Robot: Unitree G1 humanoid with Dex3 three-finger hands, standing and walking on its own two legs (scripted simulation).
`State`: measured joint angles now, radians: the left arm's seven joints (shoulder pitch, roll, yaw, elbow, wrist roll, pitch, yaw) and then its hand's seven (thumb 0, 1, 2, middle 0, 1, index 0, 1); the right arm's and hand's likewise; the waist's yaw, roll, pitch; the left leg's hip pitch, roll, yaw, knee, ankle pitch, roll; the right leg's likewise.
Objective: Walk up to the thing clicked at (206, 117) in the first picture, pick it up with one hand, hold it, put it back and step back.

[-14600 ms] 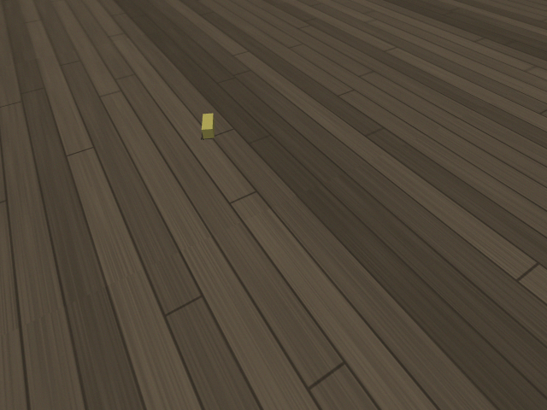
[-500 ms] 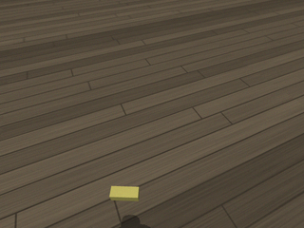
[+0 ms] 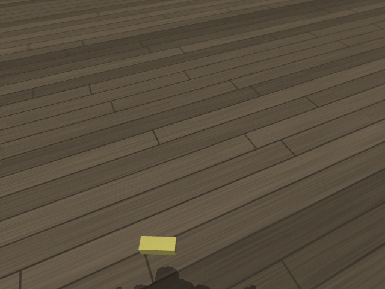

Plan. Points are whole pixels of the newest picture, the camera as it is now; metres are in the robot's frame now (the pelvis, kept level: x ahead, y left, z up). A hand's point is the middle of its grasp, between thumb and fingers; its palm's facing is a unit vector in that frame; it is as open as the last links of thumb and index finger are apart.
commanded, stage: stand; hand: left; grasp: from above
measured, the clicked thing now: (158, 245) +0.45 +0.22 -0.75
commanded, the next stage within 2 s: rise first in 1.34 s
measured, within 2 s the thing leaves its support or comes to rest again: neither
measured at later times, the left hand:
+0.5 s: hand out of the picture +0.08 +0.25 -0.16, palm faces -0.02 -0.94 -0.34, open 7.4 cm
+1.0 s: hand out of the picture +0.09 +0.25 -0.15, palm faces -0.02 -0.94 -0.34, open 7.4 cm
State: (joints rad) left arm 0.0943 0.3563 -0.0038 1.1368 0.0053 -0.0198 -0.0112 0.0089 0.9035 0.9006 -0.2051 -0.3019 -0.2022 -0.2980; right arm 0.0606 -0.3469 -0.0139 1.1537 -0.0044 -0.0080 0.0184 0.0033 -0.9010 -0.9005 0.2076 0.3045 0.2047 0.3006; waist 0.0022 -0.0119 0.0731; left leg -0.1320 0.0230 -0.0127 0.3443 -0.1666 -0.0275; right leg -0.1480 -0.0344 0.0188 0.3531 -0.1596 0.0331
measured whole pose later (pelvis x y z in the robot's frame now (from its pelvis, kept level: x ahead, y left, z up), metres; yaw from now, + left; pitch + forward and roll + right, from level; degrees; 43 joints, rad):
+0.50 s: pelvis +0.01 -0.01 +0.00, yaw +0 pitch -2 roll +0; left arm 0.10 0.36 0.00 1.13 0.01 -0.02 -0.01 0.01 0.90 0.90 -0.21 -0.30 -0.20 -0.30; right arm 0.09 -0.35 -0.01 1.15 -0.01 0.00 0.02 0.00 -0.90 -0.90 0.21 0.30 0.20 0.30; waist 0.00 0.00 0.07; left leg -0.12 0.03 -0.02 0.33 -0.17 -0.04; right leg -0.13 -0.02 0.01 0.34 -0.17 0.02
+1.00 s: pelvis +0.01 -0.01 +0.00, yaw +0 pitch -3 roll +0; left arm 0.10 0.36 0.00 1.12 0.01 -0.02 -0.01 0.01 0.90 0.90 -0.21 -0.30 -0.20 -0.30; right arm 0.09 -0.35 0.00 1.14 -0.01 0.00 0.01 0.00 -0.90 -0.90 0.21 0.30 0.20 0.30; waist 0.00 -0.01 0.06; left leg -0.11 0.03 -0.02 0.33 -0.17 -0.04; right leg -0.12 -0.02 0.01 0.34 -0.17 0.02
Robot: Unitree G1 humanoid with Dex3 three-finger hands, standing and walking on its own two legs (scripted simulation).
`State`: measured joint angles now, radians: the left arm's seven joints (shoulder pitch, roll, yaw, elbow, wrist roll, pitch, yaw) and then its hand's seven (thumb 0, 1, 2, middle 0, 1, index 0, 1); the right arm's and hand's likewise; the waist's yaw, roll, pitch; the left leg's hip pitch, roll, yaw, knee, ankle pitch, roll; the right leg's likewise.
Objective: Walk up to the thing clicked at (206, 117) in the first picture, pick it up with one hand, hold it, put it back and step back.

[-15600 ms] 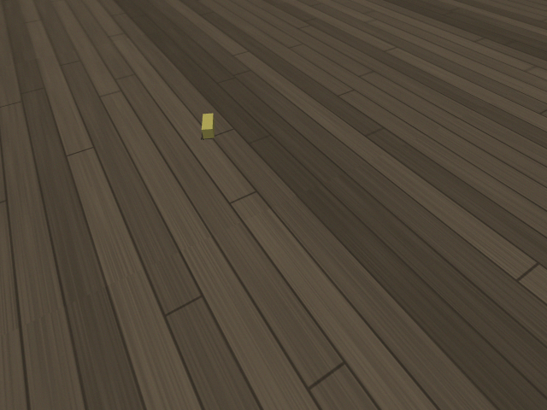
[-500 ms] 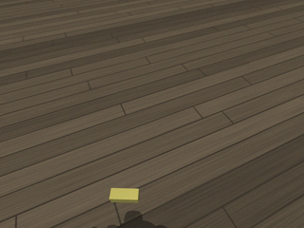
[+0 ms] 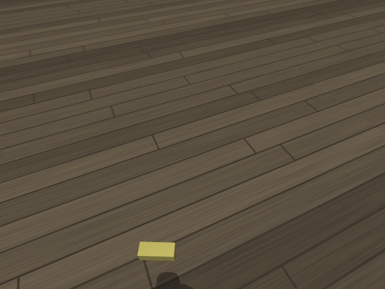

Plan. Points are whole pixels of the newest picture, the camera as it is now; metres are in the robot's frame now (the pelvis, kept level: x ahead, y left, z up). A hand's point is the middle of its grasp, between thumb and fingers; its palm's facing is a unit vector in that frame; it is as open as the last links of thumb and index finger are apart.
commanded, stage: stand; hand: left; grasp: from above
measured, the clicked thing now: (157, 251) +0.44 +0.23 -0.75
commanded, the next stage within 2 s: rise first in 0.34 s
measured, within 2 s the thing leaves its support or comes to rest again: neither
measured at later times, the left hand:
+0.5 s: hand out of the picture +0.08 +0.25 -0.16, palm faces +0.01 -0.94 -0.34, open 7.5 cm
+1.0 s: hand out of the picture +0.15 +0.26 -0.21, palm faces -0.10 -0.90 -0.41, open 13.5 cm
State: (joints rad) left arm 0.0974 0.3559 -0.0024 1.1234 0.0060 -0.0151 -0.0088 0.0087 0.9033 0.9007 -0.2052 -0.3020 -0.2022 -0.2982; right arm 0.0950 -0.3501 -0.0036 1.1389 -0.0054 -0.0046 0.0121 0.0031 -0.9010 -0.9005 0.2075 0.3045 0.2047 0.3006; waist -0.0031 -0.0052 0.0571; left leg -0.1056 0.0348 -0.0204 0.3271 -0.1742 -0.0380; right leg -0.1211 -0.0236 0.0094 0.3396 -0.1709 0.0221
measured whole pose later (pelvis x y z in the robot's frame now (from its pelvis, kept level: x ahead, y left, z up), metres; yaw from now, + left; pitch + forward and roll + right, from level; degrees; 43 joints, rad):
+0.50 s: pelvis +0.00 +0.00 +0.00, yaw +1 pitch -1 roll +0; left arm 0.12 0.35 0.01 1.08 -0.01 -0.02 0.00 0.01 0.88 0.91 -0.20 -0.32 -0.19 -0.32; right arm 0.15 -0.35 0.00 1.05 0.02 -0.01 -0.01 0.00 -0.91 -0.90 0.21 0.30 0.20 0.30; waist 0.00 0.00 0.05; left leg -0.16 0.03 -0.03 0.37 -0.19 -0.03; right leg -0.17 -0.03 0.00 0.38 -0.19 0.02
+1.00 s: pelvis +0.00 +0.02 -0.06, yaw +0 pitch +12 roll -1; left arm 0.12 0.30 0.14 0.71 0.21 0.15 0.00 0.00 -0.41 0.97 -0.08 -1.06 -0.09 -1.05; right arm 0.23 -0.24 -0.04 0.63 0.01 -0.10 -0.01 0.01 -0.92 -0.91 0.21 0.30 0.20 0.30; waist -0.02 0.00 -0.07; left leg -0.71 0.03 -0.03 0.95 -0.45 -0.02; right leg -0.71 -0.02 0.02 0.91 -0.42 0.04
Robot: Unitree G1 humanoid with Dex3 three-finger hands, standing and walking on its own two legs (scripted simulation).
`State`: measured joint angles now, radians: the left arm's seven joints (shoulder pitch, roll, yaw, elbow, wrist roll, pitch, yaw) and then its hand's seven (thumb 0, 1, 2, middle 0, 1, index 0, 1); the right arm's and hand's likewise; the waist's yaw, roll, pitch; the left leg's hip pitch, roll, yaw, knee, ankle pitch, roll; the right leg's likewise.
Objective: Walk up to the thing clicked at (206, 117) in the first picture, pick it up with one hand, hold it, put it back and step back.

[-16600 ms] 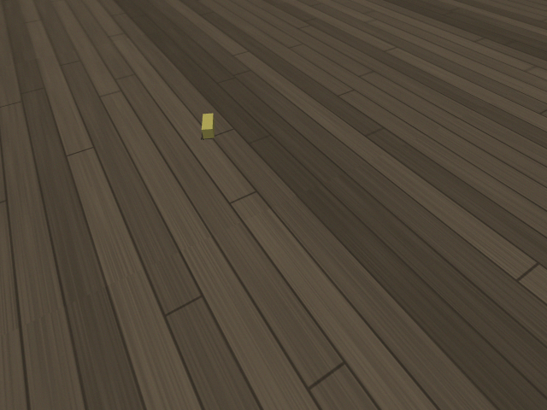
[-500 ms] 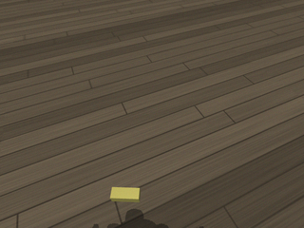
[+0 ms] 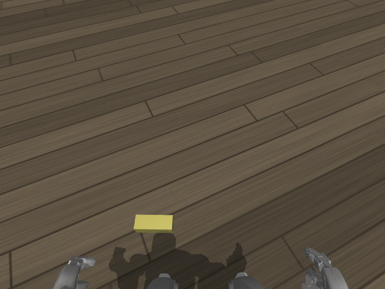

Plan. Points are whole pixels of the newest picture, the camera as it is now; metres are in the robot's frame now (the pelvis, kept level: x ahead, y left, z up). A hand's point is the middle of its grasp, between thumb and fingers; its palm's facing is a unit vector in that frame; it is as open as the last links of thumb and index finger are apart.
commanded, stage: rise first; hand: left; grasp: from above
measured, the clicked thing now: (154, 223) +0.44 +0.21 -0.69
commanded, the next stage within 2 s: none
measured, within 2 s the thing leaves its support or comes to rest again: neither
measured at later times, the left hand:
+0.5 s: hand out of the picture +0.13 +0.25 -0.19, palm faces -0.21 -0.85 -0.49, open 14.2 cm
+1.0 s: hand (117, 259) +0.24 +0.27 -0.38, palm faces -0.45 -0.43 -0.78, open 14.1 cm
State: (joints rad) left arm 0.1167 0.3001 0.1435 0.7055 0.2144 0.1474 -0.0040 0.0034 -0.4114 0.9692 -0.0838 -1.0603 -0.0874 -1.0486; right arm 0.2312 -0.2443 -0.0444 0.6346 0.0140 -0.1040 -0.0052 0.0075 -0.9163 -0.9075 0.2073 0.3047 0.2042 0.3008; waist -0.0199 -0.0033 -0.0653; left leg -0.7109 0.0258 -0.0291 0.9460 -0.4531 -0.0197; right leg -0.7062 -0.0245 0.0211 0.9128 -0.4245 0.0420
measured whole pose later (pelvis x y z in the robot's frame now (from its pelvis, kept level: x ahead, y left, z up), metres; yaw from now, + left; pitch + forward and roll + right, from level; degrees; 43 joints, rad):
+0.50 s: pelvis +0.00 +0.00 -0.06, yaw +0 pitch +21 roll -3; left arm 0.33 0.31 0.10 0.28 0.29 0.26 0.02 0.00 -0.55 0.95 -0.10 -1.08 -0.10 -1.06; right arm 0.18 -0.22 -0.03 0.52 0.01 -0.15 -0.01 0.01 -0.95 -0.92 0.21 0.30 0.20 0.30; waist -0.03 0.01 -0.14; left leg -1.07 0.03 -0.07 1.30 -0.60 -0.02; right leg -1.04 -0.02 0.00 1.24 -0.56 0.05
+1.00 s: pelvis -0.06 +0.00 -0.23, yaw -1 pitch +33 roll -2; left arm -0.26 0.46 0.10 0.73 0.75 -0.09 0.13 0.00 -0.56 1.01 -0.11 -1.03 -0.10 -1.03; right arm 0.07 -0.29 -0.06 0.65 -0.01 -0.19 0.04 0.01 -0.92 -0.91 0.21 0.30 0.20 0.30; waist -0.03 0.01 -0.17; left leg -1.79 0.00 -0.08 1.90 -0.70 -0.04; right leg -1.78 -0.01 0.02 1.87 -0.67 0.05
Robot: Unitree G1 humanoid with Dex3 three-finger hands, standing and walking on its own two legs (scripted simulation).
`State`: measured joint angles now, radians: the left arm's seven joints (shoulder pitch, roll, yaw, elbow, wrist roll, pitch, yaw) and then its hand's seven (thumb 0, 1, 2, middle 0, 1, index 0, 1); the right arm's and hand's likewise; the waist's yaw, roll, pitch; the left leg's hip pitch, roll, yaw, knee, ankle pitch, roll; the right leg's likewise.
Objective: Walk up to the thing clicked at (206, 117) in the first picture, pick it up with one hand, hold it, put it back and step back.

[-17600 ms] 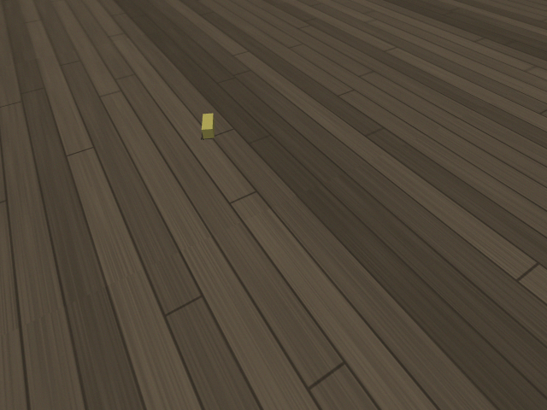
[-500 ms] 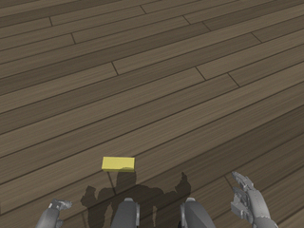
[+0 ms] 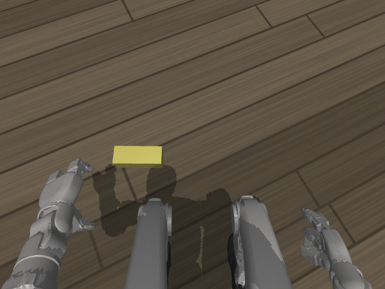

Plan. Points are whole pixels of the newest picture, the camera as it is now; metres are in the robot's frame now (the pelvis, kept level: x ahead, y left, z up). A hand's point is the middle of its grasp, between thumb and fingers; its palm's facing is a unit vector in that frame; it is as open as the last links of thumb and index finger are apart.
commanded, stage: rise first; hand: left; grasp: from above
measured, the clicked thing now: (139, 157) +0.49 +0.23 -0.46
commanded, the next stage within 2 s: approach in 1.24 s
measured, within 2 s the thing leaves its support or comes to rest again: neither
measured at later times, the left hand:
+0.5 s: hand (102, 175) +0.38 +0.28 -0.26, palm faces -0.47 -0.11 -0.87, open 14.2 cm
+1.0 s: hand (110, 164) +0.43 +0.28 -0.31, palm faces -0.45 -0.01 -0.89, open 14.1 cm
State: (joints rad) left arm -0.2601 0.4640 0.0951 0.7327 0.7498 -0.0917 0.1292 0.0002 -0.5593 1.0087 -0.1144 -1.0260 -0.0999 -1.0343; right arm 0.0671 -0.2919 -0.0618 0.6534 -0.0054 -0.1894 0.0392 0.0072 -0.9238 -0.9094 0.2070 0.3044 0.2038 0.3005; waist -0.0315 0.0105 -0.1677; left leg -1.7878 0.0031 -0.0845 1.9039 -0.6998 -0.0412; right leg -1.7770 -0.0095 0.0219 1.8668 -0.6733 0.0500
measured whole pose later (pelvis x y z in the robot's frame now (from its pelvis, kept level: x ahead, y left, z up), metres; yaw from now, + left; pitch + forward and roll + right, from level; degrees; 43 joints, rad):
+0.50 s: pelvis -0.03 +0.01 -0.11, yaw -3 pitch +32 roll -6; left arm -0.71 0.64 0.09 1.18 1.15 -0.28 0.27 0.00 -0.54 1.06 -0.08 -0.98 -0.06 -0.99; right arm 0.17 -0.27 -0.03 0.75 -0.07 -0.04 0.09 0.00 -0.89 -0.90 0.21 0.30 0.20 0.30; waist -0.13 0.00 -0.10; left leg -2.16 -0.03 -0.13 2.26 -0.67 -0.03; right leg -2.11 0.01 0.01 2.18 -0.64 0.06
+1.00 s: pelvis -0.03 +0.02 -0.15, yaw -4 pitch +33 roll -9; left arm -0.89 0.69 0.07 1.41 1.33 -0.29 0.40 0.00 -0.52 1.02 -0.08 -0.98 -0.08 -0.97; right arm 0.14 -0.25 0.01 0.76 -0.14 -0.04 0.14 0.00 -0.90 -0.90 0.21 0.30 0.20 0.30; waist -0.20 -0.01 -0.09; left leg -2.28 -0.04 -0.13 2.37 -0.68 -0.01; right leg -2.20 0.01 0.01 2.27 -0.66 0.05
